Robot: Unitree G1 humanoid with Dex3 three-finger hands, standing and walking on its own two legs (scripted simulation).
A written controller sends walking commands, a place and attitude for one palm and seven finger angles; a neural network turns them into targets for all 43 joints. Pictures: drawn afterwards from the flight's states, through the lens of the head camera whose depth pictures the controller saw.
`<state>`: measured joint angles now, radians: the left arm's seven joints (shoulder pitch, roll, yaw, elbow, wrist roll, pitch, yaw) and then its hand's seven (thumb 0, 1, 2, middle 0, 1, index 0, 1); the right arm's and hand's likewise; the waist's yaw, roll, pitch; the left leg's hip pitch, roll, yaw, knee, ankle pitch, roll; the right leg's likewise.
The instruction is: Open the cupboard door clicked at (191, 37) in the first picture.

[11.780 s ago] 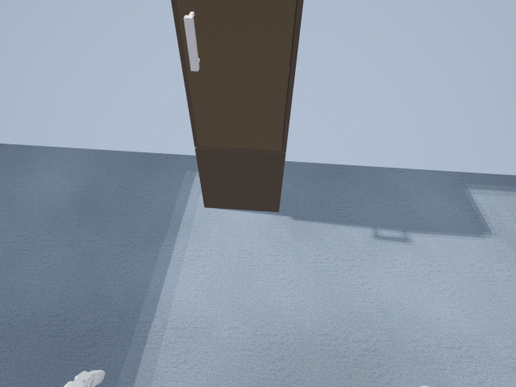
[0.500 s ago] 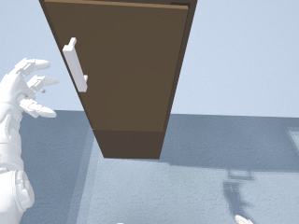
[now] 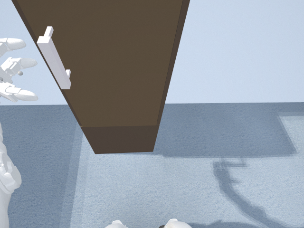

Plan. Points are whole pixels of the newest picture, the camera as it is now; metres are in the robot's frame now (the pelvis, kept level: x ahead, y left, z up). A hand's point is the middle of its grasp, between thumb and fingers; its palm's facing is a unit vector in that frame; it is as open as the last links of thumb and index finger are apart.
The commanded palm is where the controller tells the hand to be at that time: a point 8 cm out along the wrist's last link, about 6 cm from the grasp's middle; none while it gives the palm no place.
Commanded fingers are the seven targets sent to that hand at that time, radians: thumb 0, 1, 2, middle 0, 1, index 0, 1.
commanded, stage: move the hooked fingers beside the handle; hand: left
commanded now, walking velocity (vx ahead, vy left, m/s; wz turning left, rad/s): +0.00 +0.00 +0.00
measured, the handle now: (58, 60) +0.52 +0.23 +0.11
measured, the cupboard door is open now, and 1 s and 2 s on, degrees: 0 0 0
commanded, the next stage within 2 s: slide the fingers in behind the handle in 1.04 s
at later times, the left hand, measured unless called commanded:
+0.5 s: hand (23, 72) +0.47 +0.29 +0.12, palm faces +0.04 -1.00 +0.00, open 14.0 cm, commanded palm +0.44 +0.33 +0.11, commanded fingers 0.00 -0.50 0.30 -0.30 -1.20 -0.30 -1.20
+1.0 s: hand (25, 75) +0.46 +0.29 +0.11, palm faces +0.01 -1.00 +0.02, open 14.0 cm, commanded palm +0.45 +0.33 +0.11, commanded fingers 0.00 -0.50 0.30 -0.30 -1.20 -0.30 -1.20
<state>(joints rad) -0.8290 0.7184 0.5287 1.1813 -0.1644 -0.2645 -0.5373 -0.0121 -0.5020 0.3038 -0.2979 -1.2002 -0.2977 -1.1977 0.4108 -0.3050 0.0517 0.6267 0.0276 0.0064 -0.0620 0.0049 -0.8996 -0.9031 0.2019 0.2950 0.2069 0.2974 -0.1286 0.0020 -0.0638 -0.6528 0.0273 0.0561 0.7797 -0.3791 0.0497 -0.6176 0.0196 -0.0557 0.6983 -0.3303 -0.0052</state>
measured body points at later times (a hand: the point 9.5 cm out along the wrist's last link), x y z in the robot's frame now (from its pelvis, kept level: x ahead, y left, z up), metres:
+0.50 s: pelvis +0.00 +0.00 +0.00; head +0.10 +0.02 +0.44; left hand +0.46 +0.34 +0.12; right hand +0.03 -0.28 -0.11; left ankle +0.00 +0.08 -0.71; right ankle +0.00 -0.12 -0.71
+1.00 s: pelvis +0.00 +0.00 -0.01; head +0.10 +0.03 +0.43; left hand +0.46 +0.34 +0.11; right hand +0.03 -0.28 -0.10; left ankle +0.00 +0.08 -0.71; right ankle +0.00 -0.12 -0.71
